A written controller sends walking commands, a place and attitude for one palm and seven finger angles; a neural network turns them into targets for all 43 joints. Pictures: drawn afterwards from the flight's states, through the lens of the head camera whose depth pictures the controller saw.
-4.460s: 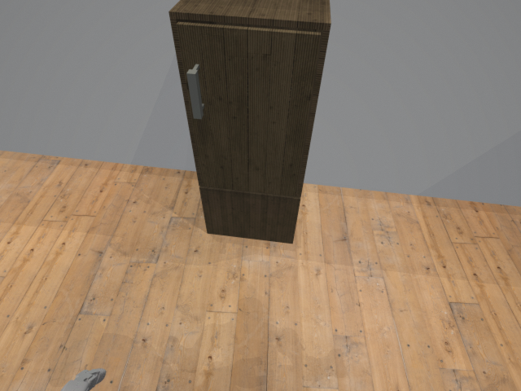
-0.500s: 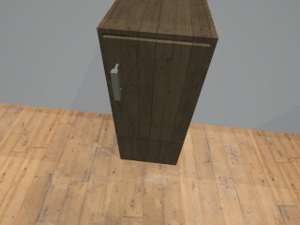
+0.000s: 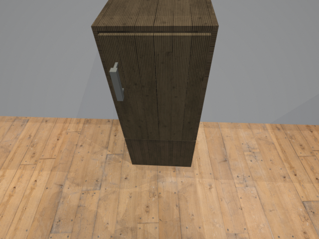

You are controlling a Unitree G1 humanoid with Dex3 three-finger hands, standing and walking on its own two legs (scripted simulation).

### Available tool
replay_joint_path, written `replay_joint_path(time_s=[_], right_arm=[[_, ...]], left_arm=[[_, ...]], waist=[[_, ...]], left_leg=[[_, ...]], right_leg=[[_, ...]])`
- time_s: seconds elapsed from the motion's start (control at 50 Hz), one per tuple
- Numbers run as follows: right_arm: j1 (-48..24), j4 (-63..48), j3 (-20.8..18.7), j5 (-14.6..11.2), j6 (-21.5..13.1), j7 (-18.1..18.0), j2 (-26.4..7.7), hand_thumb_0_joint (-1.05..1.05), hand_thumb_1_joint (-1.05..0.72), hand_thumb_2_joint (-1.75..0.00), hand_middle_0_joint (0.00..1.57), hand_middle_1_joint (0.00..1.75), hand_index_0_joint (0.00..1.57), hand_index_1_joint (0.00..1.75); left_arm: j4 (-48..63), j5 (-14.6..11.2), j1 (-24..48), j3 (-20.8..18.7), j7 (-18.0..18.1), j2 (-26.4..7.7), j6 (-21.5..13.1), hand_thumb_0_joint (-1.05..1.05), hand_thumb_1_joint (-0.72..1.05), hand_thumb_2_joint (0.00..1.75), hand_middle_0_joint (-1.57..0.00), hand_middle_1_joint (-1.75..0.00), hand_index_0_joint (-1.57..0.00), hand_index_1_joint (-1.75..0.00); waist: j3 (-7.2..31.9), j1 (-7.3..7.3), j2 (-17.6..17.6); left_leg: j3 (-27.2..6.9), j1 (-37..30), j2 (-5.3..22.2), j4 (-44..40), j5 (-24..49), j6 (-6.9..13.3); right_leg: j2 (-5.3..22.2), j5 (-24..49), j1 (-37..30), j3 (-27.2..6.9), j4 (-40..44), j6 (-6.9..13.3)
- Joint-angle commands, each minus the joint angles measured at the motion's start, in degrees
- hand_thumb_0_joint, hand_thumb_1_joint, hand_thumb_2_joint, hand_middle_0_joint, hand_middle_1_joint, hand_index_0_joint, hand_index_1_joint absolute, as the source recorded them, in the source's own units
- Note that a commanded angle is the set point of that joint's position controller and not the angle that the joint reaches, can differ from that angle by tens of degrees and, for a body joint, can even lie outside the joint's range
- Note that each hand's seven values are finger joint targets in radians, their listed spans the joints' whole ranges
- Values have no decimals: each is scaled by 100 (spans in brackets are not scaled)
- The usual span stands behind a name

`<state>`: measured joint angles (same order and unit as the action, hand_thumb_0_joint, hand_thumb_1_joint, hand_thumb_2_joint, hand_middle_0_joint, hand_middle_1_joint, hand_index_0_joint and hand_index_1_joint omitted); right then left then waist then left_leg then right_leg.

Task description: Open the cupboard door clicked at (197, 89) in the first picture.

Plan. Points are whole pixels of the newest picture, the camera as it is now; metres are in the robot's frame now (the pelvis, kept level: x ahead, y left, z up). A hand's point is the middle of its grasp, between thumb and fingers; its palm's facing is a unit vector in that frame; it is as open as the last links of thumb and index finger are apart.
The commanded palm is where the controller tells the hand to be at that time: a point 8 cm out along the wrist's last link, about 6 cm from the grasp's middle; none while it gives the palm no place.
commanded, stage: look again from close up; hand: left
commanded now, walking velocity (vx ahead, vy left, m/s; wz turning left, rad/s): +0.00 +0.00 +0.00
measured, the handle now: (118, 81) +0.65 +0.19 +0.01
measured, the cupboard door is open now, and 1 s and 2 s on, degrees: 0 0 0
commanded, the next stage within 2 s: shuffle to correct the standing spot in 0.28 s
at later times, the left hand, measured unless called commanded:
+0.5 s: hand out of the picture +0.01 +0.14 -0.17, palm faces +0.03 -0.98 -0.18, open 7.4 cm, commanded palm none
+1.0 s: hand out of the picture +0.11 +0.15 -0.16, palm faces +0.07 -0.97 -0.24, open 7.4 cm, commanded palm none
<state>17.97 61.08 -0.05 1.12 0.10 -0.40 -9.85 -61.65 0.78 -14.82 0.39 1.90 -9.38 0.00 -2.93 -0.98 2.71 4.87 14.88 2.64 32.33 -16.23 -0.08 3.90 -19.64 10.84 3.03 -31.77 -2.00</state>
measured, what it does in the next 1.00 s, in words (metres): walks ahead: right foot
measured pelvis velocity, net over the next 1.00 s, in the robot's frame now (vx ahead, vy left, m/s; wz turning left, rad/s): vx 0.11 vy -0.03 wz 0.01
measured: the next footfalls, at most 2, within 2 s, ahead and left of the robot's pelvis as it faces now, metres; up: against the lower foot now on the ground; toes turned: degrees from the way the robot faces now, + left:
right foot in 0.82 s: +0.08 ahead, -0.10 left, +0.00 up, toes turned -7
left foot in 1.16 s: +0.25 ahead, +0.10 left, +0.00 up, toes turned +5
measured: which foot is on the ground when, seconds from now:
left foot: down 0.00-0.82, up 0.84-1.00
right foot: down 0.00-0.66, up 0.68-0.80, down 0.82-1.00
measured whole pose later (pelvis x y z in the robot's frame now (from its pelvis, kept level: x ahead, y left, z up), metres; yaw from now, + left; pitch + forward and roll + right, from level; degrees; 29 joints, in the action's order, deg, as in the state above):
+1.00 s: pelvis +0.11 -0.03 +0.00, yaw +0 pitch +1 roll +3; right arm 15.6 63.0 -1.2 1.2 0.7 -0.4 -9.0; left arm -59.8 1.5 -17.9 -1.5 1.8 -7.3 -3.2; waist -2.2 1.2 0.4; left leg 4.5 26.8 2.7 58.4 -24.4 -0.4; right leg 2.4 -22.9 8.9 7.4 -30.8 2.9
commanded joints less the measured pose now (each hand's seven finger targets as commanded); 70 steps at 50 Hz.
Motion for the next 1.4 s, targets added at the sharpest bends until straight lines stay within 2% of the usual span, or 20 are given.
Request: replay_joint_path(time_s=[0.0, 0.36, 0.5, 0.6, 0.64, 0.68, 0.76, 0.78, 0.8, 0.82, 0.84, 0.88, 0.94, 1.02, 1.1, 1.12, 1.14, 1.16, 1.22, 1.38], right_arm=[[152, -297, -79, -19, -131, -49, -521, 0, -90, -90, 20, 30, 20, 30], [61, -29, -73, -32, -155, -111, -391, 0, -90, -90, 20, 30, 20, 30], [-68, -170, -101, 27, -104, -1, -243, 0, -90, -90, 20, 30, 20, 30], [607, 26, -117, 20, -271, -31, -467, 0, -90, -90, 20, 30, 20, 30], [1163, 208, -221, 38, -285, -107, -853, 0, -90, -90, 20, 30, 20, 30], [1358, 242, -205, 58, -314, -147, -775, 0, -90, -90, 20, 30, 20, 30], [311, -36, -177, 26, -304, -135, -712, 0, -90, -90, 20, 30, 20, 30], [83, -138, -167, -35, -328, -105, -588, 0, -90, -90, 20, 30, 20, 30], [-153, -359, -118, -88, -377, -67, -275, 0, -90, -90, 20, 30, 20, 30], [-389, -559, -135, -21, -356, -73, -325, 0, -90, -90, 20, 30, 20, 30], [-288, -499, -182, 1, -326, -69, -390, 0, -90, -90, 20, 30, 20, 30], [-469, -360, -157, 23, -231, -27, -196, 0, -90, -90, 20, 30, 20, 30], [-271, -223, -110, -25, -92, 6, 26, 0, -90, -90, 20, 30, 20, 30], [-436, -363, -148, -97, -36, -17, 33, 0, -90, -90, 20, 30, 20, 30], [-57, -475, -293, -25, 2, -97, -333, 0, -90, -90, 20, 30, 20, 30], [326, -441, -359, -9, -28, -111, -576, 0, -90, -90, 20, 30, 20, 30], [687, -438, -443, -9, -61, -135, -1076, 0, -90, -90, 20, 30, 20, 30], [657, -534, -430, -107, -22, -166, -1213, 0, -90, -90, 20, 30, 20, 30], [-568, -822, -279, -16, -63, -217, -690, 0, -90, -90, 20, 30, 20, 30], [-676, -967, -437, 66, 18, -172, -879, 0, -90, -90, 20, 30, 20, 30]], left_arm=[[209, -2, -255, -117, 10, -651, -99, 0, 90, 90, -20, -30, -20, -30], [49, 16, -487, -167, -3, -627, -136, 0, 90, 90, -20, -30, -20, -30], [54, 61, -755, -331, -61, -866, -102, 0, 90, 90, -20, -30, -20, -30], [183, 71, -613, -344, -110, -609, -145, 0, 90, 90, -20, -30, -20, -30], [337, 75, -353, -299, -119, -306, -186, 0, 90, 90, -20, -30, -20, -30], [518, 64, 24, -282, -115, -266, -237, 0, 90, 90, -20, -30, -20, -30], [289, 45, -643, -341, -222, -81, -311, 0, 90, 90, -20, -30, -20, -30], [56, 70, -1302, -411, -209, -333, -335, 0, 90, 90, -20, -30, -20, -30], [-157, 95, -2049, -561, -127, -985, -383, 0, 90, 90, -20, -30, -20, -30], [-168, 26, -2218, -566, -70, -1191, -372, 0, 90, 90, -20, -30, -20, -30], [-73, 19, -1951, -529, -65, -1125, -357, 0, 90, 90, -20, -30, -20, -30], [35, 53, -1248, -351, -26, -601, -384, 0, 90, 90, -20, -30, -20, -30], [185, 96, -862, -300, 46, -479, -334, 0, 90, 90, -20, -30, -20, -30], [367, 91, -860, -400, 99, -814, -195, 0, 90, 90, -20, -30, -20, -30], [527, 35, -739, -457, 107, -949, -77, 0, 90, 90, -20, -30, -20, -30], [602, 7, -660, -421, 115, -825, -60, 0, 90, 90, -20, -30, -20, -30], [673, -100, -801, -364, 122, -492, -43, 0, 90, 90, -20, -30, -20, -30], [727, -68, -892, -354, 169, -433, -7, 0, 90, 90, -20, -30, -20, -30], [708, 21, -560, -395, 172, -324, 127, 0, 90, 90, -20, -30, -20, -30], [847, 50, -444, -398, -1, -289, 310, 0, 90, 90, -20, -30, -20, -30]], waist=[[-145, 64, -405], [0, 110, -320], [-632, 223, -1039], [-229, -21, 225], [-123, -182, 1464], [-176, -289, 1319], [182, 410, 362], [466, 726, -450], [655, 998, -2084], [573, 976, -1885], [384, 780, -1142], [-533, 445, -1217], [-422, 206, -1224], [103, 248, -1282], [597, -65, -1062], [947, -236, -651], [1484, -295, 777], [1783, -286, 866], [468, 109, 774], [772, 103, 674]], left_leg=[[-426, 26, 318, -771, 395, 204], [-243, -290, 357, -703, 927, 99], [168, 581, -24, 305, -542, 84], [-320, -526, 348, -479, 712, 311], [-1489, -1134, 1245, -993, 1625, 910], [-1868, -1561, 1572, -1032, 2866, 1367], [-709, 39, 961, -263, 1880, 835], [-239, 841, 484, 613, 1059, 528], [217, 2074, -96, 1908, -834, 229], [-185, 2503, -144, 2935, -1858, 163], [-464, 2579, 43, 3436, -1722, 136], [-439, 2482, 227, 3443, -1093, 53], [-61, 1764, 52, 2442, -744, -53], [347, 1179, -325, 1044, 27, -134], [380, -278, -330, -358, 1527, -21], [-143, -1368, 322, -333, 3796, 272], [-1815, -2279, 1844, -348, 6955, 1198], [-1956, -1754, 2304, -648, 7447, 1769], [-1258, -2, 1811, -1075, 4794, 1460], [-1125, 39, 1392, -1428, 1655, 1154]], right_leg=[[163, 157, 419, -247, 645, 345], [240, 1087, 364, -386, 767, 369], [785, -1371, 597, -1269, 1667, 842], [117, -75, 840, -178, 134, 616], [-437, -890, 1666, 568, -1306, 415], [-300, -1794, 2468, 267, -2258, 493], [-253, -244, 167, 422, -287, 444], [28, 581, -999, -44, 266, 475], [1544, 1342, -1892, -2021, 1071, 919], [2360, 2379, -1874, -3078, 1539, 1377], [2377, 2329, -1616, -2799, 1455, 1708], [1840, 3610, -497, -1871, 1394, 1408], [1196, 5625, -257, -388, 950, 1082], [932, 6005, -677, -70, 371, 931], [804, 5350, -335, -99, -603, 740], [497, 3885, 327, 152, -1230, 466], [-211, -74, 1363, 280, -2727, 157], [-456, -1966, 1109, -366, -3912, 248], [-157, -1211, 1454, -606, -4155, 150], [-187, -854, 1033, -108, -2355, 54]])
